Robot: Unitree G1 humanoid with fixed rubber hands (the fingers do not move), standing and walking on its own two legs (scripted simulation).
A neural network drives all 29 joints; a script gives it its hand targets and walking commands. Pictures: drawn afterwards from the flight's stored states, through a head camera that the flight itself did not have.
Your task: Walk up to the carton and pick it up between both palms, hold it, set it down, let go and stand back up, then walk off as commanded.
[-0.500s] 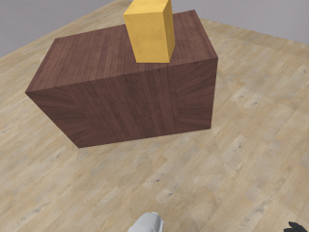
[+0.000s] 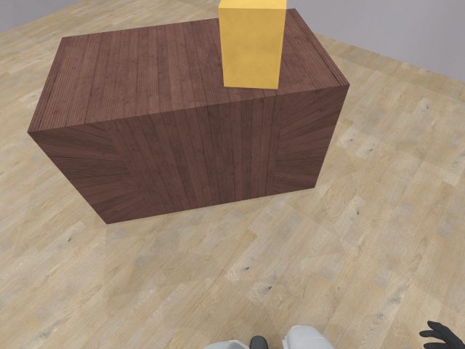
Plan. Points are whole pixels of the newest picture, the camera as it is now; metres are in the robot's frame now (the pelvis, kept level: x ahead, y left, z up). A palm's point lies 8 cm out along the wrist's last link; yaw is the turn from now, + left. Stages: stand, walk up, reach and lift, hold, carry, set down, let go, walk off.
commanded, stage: walk off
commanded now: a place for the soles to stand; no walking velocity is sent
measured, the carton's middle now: (253, 38) +1.00 -0.11 -0.01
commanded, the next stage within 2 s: stand in 0.60 s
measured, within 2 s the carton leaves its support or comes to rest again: neither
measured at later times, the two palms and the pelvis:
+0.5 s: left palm out of the picture +0.15 +0.42 -0.18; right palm out of the picture -0.14 -0.21 -0.07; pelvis -0.06 +0.14 -0.04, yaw -2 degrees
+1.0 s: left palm out of the picture +0.07 +0.37 -0.06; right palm out of the picture -0.03 -0.27 -0.13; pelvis -0.05 +0.05 +0.00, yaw -2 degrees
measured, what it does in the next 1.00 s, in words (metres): steps on the spot: right foot, then left foot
